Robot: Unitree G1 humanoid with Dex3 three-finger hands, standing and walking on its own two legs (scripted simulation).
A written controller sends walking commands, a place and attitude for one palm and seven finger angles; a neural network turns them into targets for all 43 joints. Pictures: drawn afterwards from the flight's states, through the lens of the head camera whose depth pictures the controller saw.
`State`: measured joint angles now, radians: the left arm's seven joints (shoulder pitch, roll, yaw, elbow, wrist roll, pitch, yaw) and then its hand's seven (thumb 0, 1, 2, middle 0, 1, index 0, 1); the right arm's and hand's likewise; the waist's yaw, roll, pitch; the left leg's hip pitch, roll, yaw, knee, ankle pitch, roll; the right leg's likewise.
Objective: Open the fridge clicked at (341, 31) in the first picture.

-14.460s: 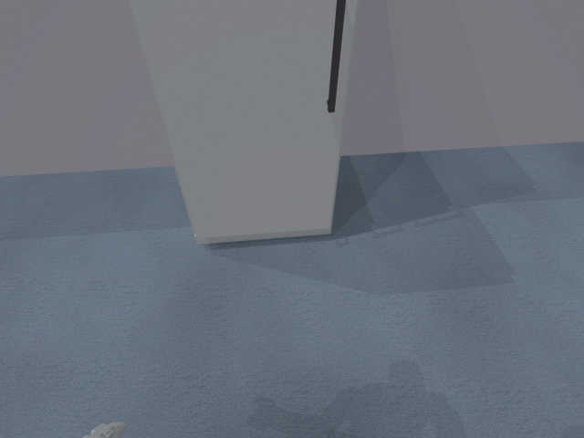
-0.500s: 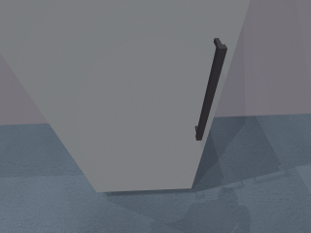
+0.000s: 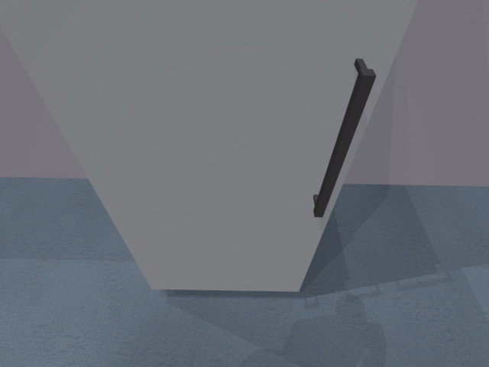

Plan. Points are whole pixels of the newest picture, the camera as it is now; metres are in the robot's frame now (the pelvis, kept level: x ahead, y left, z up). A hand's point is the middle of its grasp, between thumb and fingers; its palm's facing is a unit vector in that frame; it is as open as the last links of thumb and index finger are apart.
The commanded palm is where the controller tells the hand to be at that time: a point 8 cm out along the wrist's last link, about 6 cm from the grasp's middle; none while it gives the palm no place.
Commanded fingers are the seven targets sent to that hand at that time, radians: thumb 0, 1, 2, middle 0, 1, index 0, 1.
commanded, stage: come to a stop and stand still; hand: right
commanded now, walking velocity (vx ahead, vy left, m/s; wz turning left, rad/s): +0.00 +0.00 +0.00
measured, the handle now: (335, 153) +0.48 -0.14 +0.09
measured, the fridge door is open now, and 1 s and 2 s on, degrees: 0 0 0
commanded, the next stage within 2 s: look again from close up in 0.36 s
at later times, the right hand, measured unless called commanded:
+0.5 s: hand out of the picture -0.04 -0.14 -0.18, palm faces +0.03 +0.99 -0.17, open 7.4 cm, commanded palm none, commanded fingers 0.00 -0.90 -0.90 0.20 0.30 0.20 0.30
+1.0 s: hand out of the picture +0.00 -0.15 -0.18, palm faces +0.02 +0.98 -0.21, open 7.4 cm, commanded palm none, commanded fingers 0.00 -0.90 -0.90 0.20 0.30 0.20 0.30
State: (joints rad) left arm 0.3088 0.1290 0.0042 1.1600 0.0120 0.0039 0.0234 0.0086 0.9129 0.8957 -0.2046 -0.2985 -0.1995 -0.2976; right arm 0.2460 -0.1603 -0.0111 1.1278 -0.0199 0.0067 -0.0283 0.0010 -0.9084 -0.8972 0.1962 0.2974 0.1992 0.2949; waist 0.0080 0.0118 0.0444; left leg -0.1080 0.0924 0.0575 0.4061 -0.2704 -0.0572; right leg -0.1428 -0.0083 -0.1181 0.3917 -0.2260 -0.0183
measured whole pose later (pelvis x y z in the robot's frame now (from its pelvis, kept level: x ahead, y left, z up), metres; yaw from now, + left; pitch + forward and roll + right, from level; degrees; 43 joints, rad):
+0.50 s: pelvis -0.01 +0.02 +0.00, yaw +0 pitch -1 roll +0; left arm 0.28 0.15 0.01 1.12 0.01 0.00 0.02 0.01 0.92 0.90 -0.20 -0.30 -0.20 -0.30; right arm 0.32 -0.12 0.00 1.14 -0.03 -0.02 -0.04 0.00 -0.91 -0.90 0.20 0.30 0.20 0.30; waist 0.00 0.00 0.03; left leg -0.14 0.05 0.08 0.42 -0.26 -0.03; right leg -0.20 -0.06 -0.09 0.46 -0.23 0.01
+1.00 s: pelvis -0.02 +0.02 -0.01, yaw -1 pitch -2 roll -1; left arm 0.31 0.16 -0.01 1.08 0.02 0.00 0.01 0.01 0.92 0.90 -0.20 -0.30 -0.20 -0.30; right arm 0.27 -0.16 0.01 1.07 -0.02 -0.01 -0.03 0.00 -0.91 -0.90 0.20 0.30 0.20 0.30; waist 0.00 -0.01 0.03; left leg -0.18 0.06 0.07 0.52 -0.31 -0.02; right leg -0.21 -0.05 -0.10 0.49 -0.24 0.01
